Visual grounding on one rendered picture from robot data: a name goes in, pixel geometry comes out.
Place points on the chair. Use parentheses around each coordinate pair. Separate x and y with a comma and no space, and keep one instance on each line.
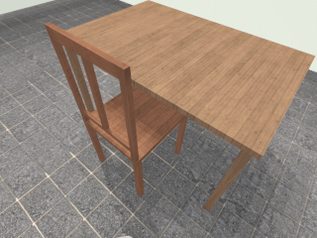
(133,121)

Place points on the table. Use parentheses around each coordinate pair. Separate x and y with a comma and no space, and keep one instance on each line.
(235,84)

